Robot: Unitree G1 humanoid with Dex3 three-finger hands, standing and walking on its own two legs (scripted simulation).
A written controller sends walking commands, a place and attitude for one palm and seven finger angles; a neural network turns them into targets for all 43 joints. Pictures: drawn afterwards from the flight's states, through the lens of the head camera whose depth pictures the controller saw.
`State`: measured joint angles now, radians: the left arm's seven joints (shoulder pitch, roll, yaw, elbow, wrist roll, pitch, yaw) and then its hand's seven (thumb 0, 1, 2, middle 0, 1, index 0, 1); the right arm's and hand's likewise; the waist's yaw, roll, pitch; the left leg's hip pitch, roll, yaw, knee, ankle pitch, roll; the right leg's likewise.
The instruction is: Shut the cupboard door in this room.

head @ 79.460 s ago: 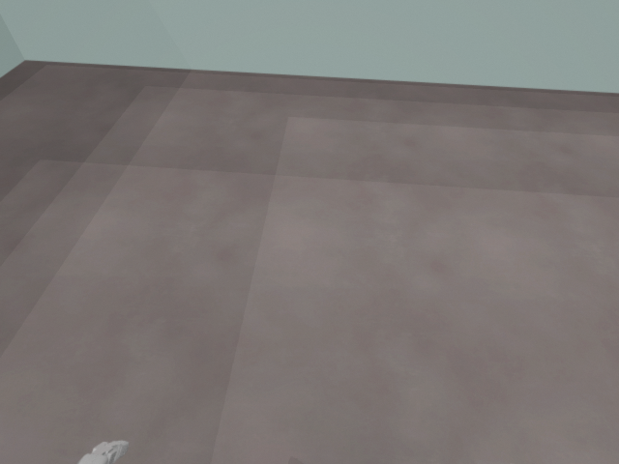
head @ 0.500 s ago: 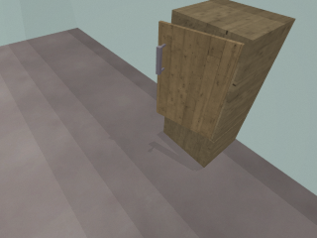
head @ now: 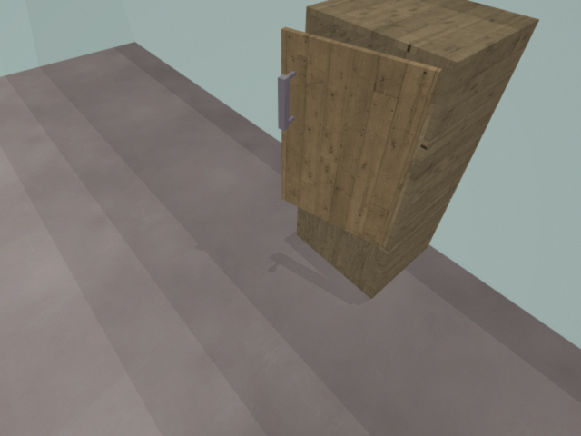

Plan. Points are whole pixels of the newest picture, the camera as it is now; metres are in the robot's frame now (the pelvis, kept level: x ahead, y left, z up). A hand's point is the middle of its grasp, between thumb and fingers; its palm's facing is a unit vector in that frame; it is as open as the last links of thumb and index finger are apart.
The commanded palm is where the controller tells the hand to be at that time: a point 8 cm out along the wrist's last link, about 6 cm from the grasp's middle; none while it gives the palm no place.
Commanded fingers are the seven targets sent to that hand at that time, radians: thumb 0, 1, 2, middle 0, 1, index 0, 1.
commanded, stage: look to check the result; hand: left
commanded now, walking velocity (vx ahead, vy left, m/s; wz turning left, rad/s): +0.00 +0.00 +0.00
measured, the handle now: (287, 100) +0.94 +0.06 -0.02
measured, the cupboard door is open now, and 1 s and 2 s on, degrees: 14 14 14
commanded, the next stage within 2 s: walk to a spot facing it in 0.16 s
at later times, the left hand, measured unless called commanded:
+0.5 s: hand out of the picture +0.02 +0.18 -0.18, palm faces +0.09 -0.97 -0.22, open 7.4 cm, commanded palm none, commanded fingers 0.00 0.90 0.90 -0.20 -0.30 -0.20 -0.30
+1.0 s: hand out of the picture +0.03 +0.24 -0.17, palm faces +0.34 -0.91 -0.25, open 7.4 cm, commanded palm none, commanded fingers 0.00 0.90 0.90 -0.20 -0.30 -0.20 -0.30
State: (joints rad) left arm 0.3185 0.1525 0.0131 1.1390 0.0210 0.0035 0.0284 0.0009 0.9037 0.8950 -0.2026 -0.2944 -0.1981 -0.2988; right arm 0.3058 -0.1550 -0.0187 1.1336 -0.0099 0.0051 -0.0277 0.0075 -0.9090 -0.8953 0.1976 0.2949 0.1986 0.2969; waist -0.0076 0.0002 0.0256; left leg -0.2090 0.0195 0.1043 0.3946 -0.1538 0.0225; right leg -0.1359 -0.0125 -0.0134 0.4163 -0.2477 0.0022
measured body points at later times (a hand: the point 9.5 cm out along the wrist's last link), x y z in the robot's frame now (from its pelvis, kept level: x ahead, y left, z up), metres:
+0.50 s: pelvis +0.01 -0.01 -0.01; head +0.02 +0.00 +0.44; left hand +0.02 +0.23 -0.16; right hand +0.04 -0.24 -0.16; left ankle +0.04 +0.11 -0.74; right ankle -0.01 -0.12 -0.74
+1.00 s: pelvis +0.00 +0.00 +0.00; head +0.05 +0.03 +0.45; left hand +0.01 +0.28 -0.15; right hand +0.12 -0.23 -0.14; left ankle +0.02 +0.10 -0.74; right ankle +0.03 -0.17 -0.68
